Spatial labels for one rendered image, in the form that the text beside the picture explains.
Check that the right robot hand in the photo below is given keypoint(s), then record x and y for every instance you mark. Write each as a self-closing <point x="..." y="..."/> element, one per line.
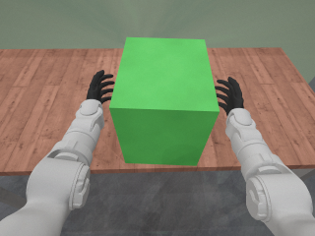
<point x="234" y="97"/>

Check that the robot right upper arm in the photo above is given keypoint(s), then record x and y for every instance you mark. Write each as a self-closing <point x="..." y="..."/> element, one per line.
<point x="282" y="202"/>

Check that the robot left upper arm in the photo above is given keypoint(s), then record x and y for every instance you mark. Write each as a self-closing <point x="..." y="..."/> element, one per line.
<point x="57" y="187"/>

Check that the carton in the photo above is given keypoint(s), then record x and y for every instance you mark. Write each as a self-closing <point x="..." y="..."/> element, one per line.
<point x="164" y="103"/>

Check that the robot left forearm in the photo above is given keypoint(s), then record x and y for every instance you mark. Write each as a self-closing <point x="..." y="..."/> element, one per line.
<point x="79" y="142"/>

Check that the robot right forearm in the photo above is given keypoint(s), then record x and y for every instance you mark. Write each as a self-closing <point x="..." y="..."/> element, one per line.
<point x="250" y="149"/>

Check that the table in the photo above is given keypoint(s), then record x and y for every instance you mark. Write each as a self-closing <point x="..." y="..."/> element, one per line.
<point x="42" y="89"/>

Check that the left robot hand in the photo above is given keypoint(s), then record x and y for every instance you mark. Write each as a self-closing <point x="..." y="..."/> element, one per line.
<point x="95" y="90"/>

